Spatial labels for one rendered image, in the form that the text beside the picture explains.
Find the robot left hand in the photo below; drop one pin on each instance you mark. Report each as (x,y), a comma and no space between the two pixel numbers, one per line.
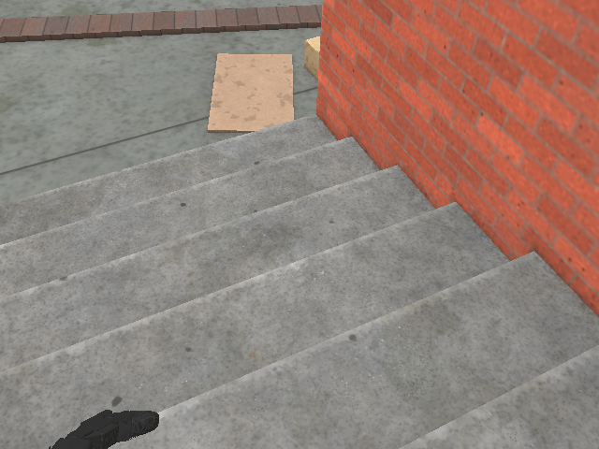
(106,428)

